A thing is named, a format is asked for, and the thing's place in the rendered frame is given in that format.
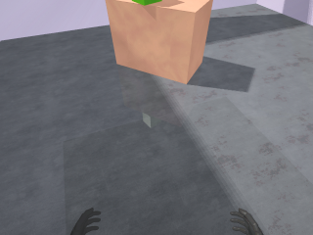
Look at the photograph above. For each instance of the left robot hand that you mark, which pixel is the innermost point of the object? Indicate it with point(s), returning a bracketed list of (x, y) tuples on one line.
[(80, 226)]

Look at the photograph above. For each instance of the right robot hand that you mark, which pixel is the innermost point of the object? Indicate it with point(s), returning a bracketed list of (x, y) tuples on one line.
[(247, 220)]

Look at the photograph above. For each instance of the pedestal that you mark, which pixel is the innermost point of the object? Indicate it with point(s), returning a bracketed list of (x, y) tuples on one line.
[(166, 38)]

